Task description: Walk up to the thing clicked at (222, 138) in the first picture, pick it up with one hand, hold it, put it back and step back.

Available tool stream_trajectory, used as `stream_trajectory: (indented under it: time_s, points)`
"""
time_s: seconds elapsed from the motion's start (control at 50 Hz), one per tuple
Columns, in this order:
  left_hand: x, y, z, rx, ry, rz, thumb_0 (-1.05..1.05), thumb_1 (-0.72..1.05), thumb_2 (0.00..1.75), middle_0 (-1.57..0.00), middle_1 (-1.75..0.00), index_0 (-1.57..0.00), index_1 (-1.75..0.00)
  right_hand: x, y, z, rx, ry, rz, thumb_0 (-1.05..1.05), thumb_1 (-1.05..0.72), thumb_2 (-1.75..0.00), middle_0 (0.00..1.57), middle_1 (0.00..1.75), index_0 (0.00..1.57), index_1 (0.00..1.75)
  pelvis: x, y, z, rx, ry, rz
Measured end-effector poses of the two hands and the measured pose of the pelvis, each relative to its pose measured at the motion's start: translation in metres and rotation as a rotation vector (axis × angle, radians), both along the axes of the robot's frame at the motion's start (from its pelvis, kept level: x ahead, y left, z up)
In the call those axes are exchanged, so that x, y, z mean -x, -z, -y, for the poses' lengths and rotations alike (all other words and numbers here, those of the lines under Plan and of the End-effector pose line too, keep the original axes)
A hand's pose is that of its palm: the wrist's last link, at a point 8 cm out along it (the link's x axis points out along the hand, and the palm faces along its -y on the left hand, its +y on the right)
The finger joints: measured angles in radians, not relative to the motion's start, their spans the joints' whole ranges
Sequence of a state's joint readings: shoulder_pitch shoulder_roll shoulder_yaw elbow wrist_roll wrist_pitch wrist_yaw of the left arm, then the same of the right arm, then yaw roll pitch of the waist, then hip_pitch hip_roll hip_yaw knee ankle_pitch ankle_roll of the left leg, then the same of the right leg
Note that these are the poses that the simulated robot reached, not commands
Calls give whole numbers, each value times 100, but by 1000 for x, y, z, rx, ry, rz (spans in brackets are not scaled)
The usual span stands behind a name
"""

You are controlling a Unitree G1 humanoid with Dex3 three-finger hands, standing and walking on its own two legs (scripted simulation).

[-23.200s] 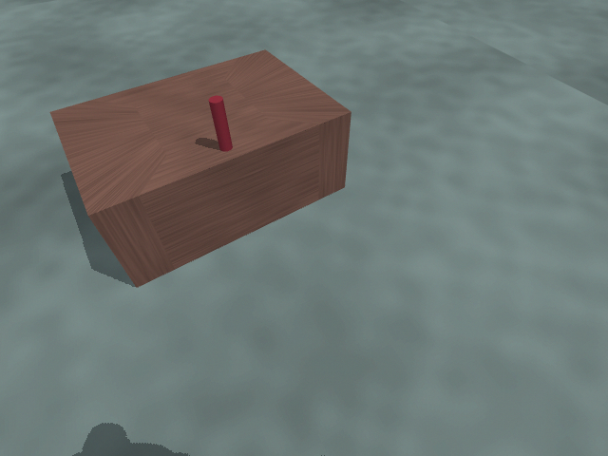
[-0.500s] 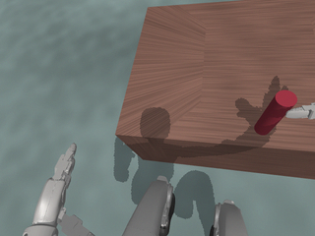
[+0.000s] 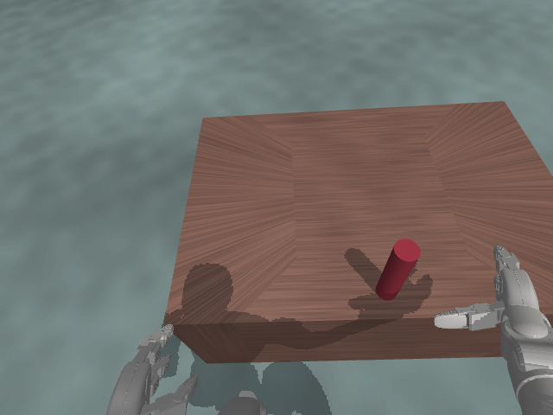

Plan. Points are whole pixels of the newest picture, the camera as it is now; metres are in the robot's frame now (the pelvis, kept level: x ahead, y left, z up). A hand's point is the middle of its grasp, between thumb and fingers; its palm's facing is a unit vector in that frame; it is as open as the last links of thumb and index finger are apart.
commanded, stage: home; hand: right
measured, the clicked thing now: (395, 272) +0.43 -0.18 -0.20
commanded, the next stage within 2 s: none
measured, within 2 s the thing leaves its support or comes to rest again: neither
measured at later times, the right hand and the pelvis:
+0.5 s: hand out of the picture +0.16 -0.17 -0.05, palm faces +0.12 +0.96 -0.26, open 17.4 cm; pelvis +0.00 +0.01 +0.01, yaw -1 degrees
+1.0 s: hand out of the picture +0.14 -0.17 -0.05, palm faces +0.12 +0.95 -0.28, open 17.5 cm; pelvis -0.02 +0.01 +0.01, yaw -1 degrees
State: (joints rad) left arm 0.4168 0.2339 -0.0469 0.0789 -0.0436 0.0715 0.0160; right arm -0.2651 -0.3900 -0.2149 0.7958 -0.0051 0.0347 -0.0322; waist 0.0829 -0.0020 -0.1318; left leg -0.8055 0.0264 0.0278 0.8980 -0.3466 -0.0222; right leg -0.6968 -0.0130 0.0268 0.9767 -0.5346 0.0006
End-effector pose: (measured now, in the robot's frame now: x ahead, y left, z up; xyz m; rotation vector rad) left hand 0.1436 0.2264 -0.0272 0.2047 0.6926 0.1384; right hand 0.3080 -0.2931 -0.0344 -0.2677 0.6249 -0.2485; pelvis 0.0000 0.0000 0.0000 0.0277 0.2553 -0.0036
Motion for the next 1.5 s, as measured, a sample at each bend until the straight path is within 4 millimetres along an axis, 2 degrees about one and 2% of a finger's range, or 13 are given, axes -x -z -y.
stream_trajectory:
  time_s: [0.06, 0.22, 0.28, 0.38, 0.48, 0.7, 0.8, 0.92, 1.24, 1.5]
  points:
    - [-1, -1, -6, -28, -6, -36, 0, 67, 76, -18, -26, -18, -26, 20, 4, -18, -36, -13, 2, 0, 44, -12, 6, 7, 7, 7, -4, -5, -1, 2, 0, 25]
    - [-21, -9, 0, 1, -5, 8, 1, 84, 86, -19, -29, -20, -29, 77, -5, -55, -98, -37, 14, -1, 47, -10, 6, 6, 7, 6, -15, -14, -6, 5, 6, 77]
    - [-25, 2, -3, 8, -22, -1, 1, 87, 88, -20, -29, -20, -29, 103, -9, -62, -98, -31, -5, 0, 48, -9, 6, 6, 7, 6, -17, -14, -7, 4, 6, 91]
    - [-21, 21, -10, -2, -50, -57, 1, 89, 89, -20, -30, -20, -30, 145, -12, -75, -105, -22, -49, 0, 51, -8, 6, 6, 6, 5, -15, -12, -9, 4, 12, 112]
    - [-12, 33, -16, -22, -54, -75, 1, 90, 90, -20, -30, -20, -30, 169, -7, -78, -89, -3, -98, -1, 54, -6, 6, 5, 6, 5, -6, -9, -12, 9, 18, 124]
    - [7, 33, -26, -44, -72, -14, 1, 90, 90, -20, -30, -20, -30, 168, -19, -83, -41, -15, -47, -1, 55, -5, 5, 5, 6, 5, 12, -8, -18, 16, 15, 146]
    - [12, 30, -27, -54, -70, 4, 1, 90, 90, -20, -31, -20, -30, 178, -15, -87, -63, -14, -66, -1, 55, -5, 5, 5, 6, 5, 17, -8, -17, 15, 17, 151]
    - [14, 30, -25, -74, -60, 5, 1, 90, 90, -20, -31, -20, -30, 190, -8, -81, -69, 5, -101, -1, 54, -5, 5, 5, 6, 5, 21, -8, -15, 12, 22, 153]
    - [0, 28, -6, -67, -51, 39, 1, 90, 90, -20, -31, -20, -30, 172, -11, -70, -59, -7, -98, -1, 54, -6, 5, 5, 6, 5, 9, -9, -3, 1, 19, 144]
    - [-14, 26, -4, -74, -43, 38, 1, 90, 90, -20, -31, -20, -30, 159, -12, -63, -58, -3, -113, -1, 54, -6, 5, 5, 6, 5, -2, -10, 0, -8, 21, 137]
